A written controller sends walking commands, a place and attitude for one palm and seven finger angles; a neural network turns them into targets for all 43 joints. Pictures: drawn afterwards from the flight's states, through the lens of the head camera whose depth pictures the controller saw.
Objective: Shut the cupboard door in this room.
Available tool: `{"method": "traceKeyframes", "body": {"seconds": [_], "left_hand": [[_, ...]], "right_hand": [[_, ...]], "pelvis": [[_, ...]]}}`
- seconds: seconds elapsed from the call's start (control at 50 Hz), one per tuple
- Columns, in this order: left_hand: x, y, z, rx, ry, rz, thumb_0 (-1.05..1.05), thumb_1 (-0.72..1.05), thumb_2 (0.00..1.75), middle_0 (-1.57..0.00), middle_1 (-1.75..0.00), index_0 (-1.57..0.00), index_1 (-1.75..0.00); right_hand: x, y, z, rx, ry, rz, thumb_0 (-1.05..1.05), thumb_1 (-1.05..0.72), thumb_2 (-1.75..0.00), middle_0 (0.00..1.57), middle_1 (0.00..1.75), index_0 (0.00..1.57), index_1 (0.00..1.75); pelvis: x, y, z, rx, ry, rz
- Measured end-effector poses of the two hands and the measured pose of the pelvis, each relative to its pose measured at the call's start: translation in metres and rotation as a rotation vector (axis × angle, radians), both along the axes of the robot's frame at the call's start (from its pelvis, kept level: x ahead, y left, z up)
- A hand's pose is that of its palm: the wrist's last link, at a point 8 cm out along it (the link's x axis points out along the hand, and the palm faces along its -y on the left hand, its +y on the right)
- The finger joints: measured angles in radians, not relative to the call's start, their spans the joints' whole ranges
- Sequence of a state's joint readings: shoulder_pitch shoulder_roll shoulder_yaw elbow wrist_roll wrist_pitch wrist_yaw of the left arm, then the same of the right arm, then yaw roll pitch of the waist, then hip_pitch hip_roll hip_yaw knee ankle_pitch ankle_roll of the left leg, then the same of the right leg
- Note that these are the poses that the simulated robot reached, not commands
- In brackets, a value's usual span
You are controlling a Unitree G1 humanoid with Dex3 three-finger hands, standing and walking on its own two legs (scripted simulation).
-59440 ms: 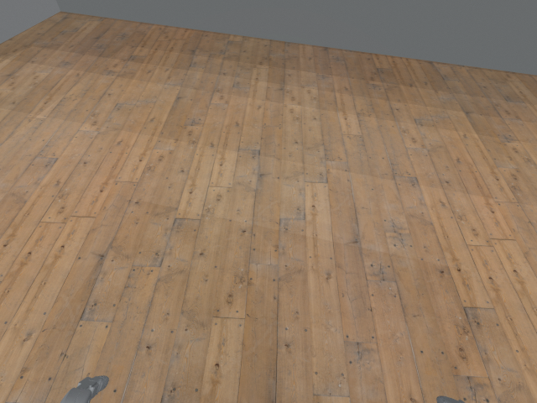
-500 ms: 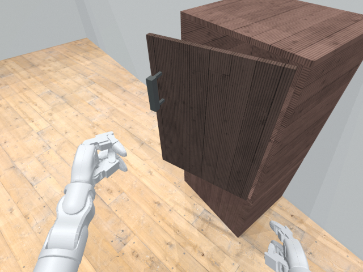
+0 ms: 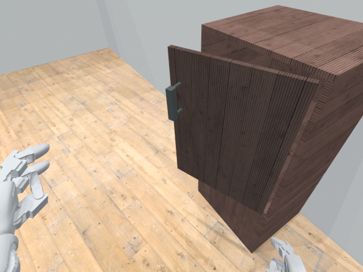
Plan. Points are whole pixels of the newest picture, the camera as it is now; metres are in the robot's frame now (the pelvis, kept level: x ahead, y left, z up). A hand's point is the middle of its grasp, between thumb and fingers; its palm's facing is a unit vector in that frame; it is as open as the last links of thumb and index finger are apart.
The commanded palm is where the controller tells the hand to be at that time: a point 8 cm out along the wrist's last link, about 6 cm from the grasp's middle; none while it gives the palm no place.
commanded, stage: draw the hand back to the body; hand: left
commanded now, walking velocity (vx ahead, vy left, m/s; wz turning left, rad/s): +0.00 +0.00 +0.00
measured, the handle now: (175, 101) +0.63 +0.10 +0.06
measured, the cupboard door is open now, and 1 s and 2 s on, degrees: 20 20 20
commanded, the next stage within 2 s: step back with the hand held close in 0.38 s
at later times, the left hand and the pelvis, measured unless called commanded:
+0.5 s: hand (43, 197) +0.18 +0.26 +0.17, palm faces +0.47 -0.79 -0.40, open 7.4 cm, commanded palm +0.13 +0.29 +0.17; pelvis -0.01 -0.01 +0.00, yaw +0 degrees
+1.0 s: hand (20, 212) +0.15 +0.28 +0.16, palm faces +0.42 -0.76 -0.50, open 7.4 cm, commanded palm +0.10 +0.31 +0.17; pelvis -0.05 +0.01 -0.01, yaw -1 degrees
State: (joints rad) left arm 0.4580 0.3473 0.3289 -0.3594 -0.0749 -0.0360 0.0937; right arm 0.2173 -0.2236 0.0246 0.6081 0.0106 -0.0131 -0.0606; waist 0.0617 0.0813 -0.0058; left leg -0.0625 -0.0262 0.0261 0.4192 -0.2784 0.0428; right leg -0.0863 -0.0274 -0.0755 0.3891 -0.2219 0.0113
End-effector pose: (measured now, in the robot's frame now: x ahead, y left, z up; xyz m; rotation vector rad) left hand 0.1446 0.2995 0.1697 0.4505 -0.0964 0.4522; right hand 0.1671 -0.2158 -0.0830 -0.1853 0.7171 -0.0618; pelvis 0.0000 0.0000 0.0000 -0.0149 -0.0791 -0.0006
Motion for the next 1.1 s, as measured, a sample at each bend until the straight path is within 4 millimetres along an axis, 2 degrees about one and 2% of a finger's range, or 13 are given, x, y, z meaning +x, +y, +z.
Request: {"method": "traceKeyframes", "body": {"seconds": [0.08, 0.14, 0.28, 0.4, 0.48, 0.56, 0.72, 0.78, 0.94, 1.02, 1.1], "left_hand": [[-0.017, 0.012, 0.008, 0.038, -0.019, 0.058, 0.02, 0.90, 0.90, -0.34, -0.45, -0.34, -0.44], [-0.021, 0.012, 0.006, 0.020, -0.031, 0.080, 0.02, 0.90, 0.90, -0.29, -0.39, -0.28, -0.38], [-0.012, -0.002, -0.007, -0.033, -0.024, 0.035, 0.02, 0.90, 0.90, -0.23, -0.33, -0.22, -0.32], [-0.009, -0.008, 0.003, 0.002, -0.053, 0.003, 0.02, 0.89, 0.90, -0.22, -0.31, -0.21, -0.30], [-0.009, -0.009, 0.011, 0.030, -0.065, 0.003, 0.02, 0.89, 0.90, -0.21, -0.31, -0.21, -0.30], [-0.007, -0.007, 0.010, 0.042, -0.050, 0.010, 0.02, 0.89, 0.90, -0.21, -0.31, -0.21, -0.30], [-0.001, -0.005, -0.007, 0.065, 0.014, -0.028, 0.02, 0.89, 0.90, -0.21, -0.30, -0.21, -0.30], [-0.002, -0.004, -0.006, 0.084, 0.021, -0.061, 0.02, 0.89, 0.90, -0.21, -0.30, -0.21, -0.30], [-0.021, 0.010, 0.015, 0.180, -0.064, -0.099, 0.02, 0.89, 0.90, -0.22, -0.31, -0.21, -0.30], [-0.038, 0.016, 0.011, 0.171, -0.091, -0.078, 0.02, 0.89, 0.90, -0.21, -0.31, -0.21, -0.30], [-0.057, 0.017, -0.001, 0.145, -0.098, -0.052, 0.02, 0.89, 0.90, -0.21, -0.30, -0.21, -0.30]], "right_hand": [[0.001, -0.004, 0.002, -0.013, -0.018, 0.001, 0.01, -0.91, -0.90, 0.20, 0.30, 0.20, 0.30], [0.001, -0.004, 0.002, -0.021, -0.029, 0.013, 0.01, -0.91, -0.90, 0.20, 0.30, 0.20, 0.30], [-0.003, -0.004, 0.005, -0.024, -0.042, 0.011, 0.01, -0.91, -0.90, 0.20, 0.30, 0.20, 0.30], [-0.007, -0.006, 0.006, -0.015, -0.059, -0.001, 0.01, -0.91, -0.90, 0.20, 0.30, 0.20, 0.30], [-0.009, -0.009, 0.003, -0.003, -0.052, -0.007, 0.01, -0.91, -0.90, 0.20, 0.30, 0.20, 0.30], [-0.011, -0.013, -0.001, 0.001, -0.029, -0.015, 0.01, -0.91, -0.90, 0.20, 0.30, 0.20, 0.30], [-0.020, -0.029, -0.006, -0.055, 0.047, -0.072, 0.01, -0.91, -0.90, 0.20, 0.30, 0.20, 0.30], [-0.024, -0.032, -0.005, -0.077, 0.058, -0.100, 0.01, -0.91, -0.90, 0.20, 0.30, 0.20, 0.30], [-0.038, -0.020, 0.007, -0.087, 0.013, -0.125, 0.01, -0.91, -0.90, 0.20, 0.30, 0.20, 0.30], [-0.051, -0.013, 0.009, -0.080, -0.018, -0.112, 0.01, -0.91, -0.90, 0.20, 0.30, 0.20, 0.30], [-0.069, -0.010, 0.006, -0.078, -0.026, -0.094, 0.01, -0.91, -0.89, 0.20, 0.30, 0.20, 0.30]], "pelvis": [[-0.003, 0.001, 0.000, 0.000, -0.004, 0.003], [-0.007, 0.002, 0.000, 0.002, -0.008, 0.008], [-0.012, -0.002, 0.000, 0.008, -0.007, 0.005], [-0.011, -0.006, 0.000, 0.005, -0.014, -0.002], [-0.010, -0.007, 0.000, 0.006, -0.013, -0.005], [-0.010, -0.009, 0.000, 0.002, 0.010, -0.001], [-0.015, -0.003, -0.005, -0.007, 0.084, 0.007], [-0.018, 0.001, -0.007, -0.001, 0.092, 0.002], [-0.039, 0.010, -0.012, 0.009, 0.085, -0.016], [-0.055, 0.011, -0.014, 0.008, 0.077, -0.021], [-0.071, 0.010, -0.019, 0.003, 0.069, -0.017]]}}
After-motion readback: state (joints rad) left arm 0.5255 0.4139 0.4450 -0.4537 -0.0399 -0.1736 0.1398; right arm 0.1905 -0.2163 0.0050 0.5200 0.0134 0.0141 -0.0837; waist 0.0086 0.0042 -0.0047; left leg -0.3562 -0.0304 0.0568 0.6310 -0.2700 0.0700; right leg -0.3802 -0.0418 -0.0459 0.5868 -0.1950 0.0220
